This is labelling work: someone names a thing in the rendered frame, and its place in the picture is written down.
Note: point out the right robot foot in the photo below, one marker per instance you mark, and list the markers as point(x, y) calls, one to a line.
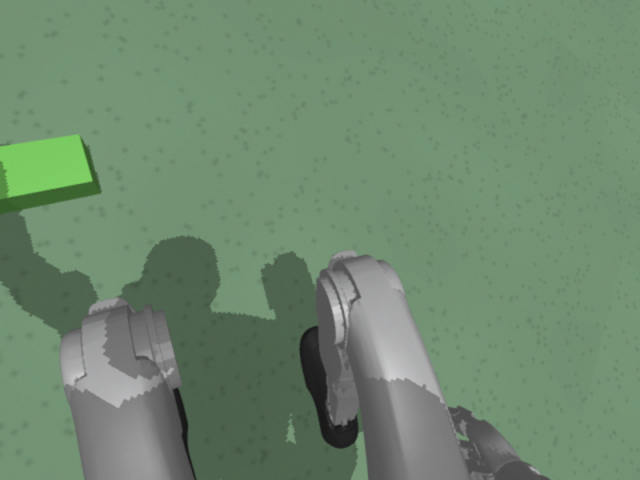
point(315, 378)

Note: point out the right robot hand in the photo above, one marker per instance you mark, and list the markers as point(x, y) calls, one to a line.
point(487, 450)

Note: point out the carton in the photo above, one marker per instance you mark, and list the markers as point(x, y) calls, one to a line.
point(44, 172)

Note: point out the right robot arm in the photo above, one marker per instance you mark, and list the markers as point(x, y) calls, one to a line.
point(518, 470)

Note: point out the left robot foot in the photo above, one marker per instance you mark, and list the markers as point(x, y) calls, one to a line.
point(184, 424)

